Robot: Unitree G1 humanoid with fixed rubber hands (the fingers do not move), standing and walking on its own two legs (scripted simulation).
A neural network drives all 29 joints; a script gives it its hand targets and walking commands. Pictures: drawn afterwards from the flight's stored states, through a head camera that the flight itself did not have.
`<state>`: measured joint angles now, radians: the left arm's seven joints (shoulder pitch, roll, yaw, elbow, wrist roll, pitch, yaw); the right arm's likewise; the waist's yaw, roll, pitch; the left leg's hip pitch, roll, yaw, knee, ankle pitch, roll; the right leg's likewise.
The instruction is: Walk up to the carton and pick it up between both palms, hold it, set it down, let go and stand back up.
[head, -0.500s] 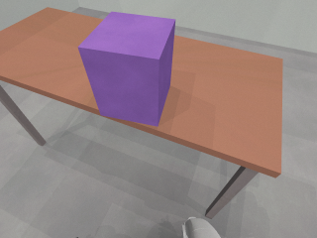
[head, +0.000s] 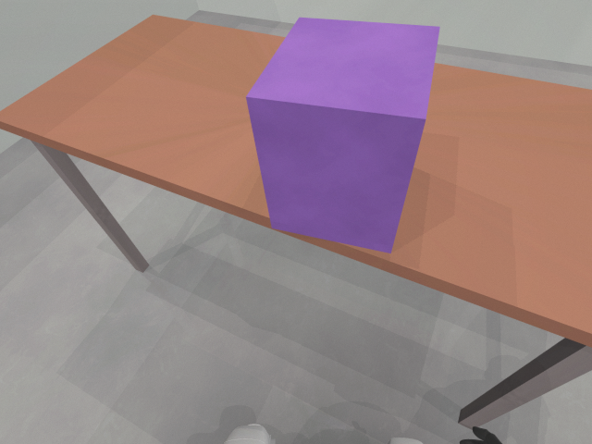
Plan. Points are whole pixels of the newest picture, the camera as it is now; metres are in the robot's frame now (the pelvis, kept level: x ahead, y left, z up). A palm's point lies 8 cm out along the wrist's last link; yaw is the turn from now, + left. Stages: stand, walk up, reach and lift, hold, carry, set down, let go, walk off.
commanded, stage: walk up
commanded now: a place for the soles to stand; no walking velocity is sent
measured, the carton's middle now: (346, 138) +0.51 -0.04 +0.12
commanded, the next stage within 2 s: none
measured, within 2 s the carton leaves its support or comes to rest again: neither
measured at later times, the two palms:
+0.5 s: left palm out of the picture +0.08 +0.29 -0.11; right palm out of the picture +0.04 -0.18 -0.12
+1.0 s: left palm out of the picture +0.04 +0.30 -0.11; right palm out of the picture +0.04 -0.21 -0.12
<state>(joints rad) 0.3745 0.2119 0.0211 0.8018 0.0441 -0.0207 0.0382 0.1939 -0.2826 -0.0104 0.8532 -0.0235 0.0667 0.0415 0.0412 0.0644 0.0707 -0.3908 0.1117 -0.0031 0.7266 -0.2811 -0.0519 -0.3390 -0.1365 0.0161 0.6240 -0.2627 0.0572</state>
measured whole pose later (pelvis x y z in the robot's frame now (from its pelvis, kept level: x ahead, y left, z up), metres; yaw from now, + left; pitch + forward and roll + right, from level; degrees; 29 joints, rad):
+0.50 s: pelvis +0.02 +0.06 +0.01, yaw -3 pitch -1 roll +0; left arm 0.27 0.20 -0.03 0.92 0.01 0.02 0.01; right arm 0.30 -0.21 0.04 0.90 -0.02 0.01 0.00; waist -0.02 0.02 0.02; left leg -0.27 0.05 0.10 0.54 -0.26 0.01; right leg -0.22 -0.01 0.00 0.52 -0.29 0.01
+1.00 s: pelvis +0.04 +0.06 +0.02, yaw -7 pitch +0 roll +0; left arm 0.38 0.20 -0.03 1.00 0.03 -0.01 0.02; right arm 0.29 -0.31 0.02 0.96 -0.04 0.01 0.00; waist 0.02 0.06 0.02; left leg -0.23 0.03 0.08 0.52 -0.29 0.01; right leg -0.19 0.02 0.06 0.49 -0.29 0.01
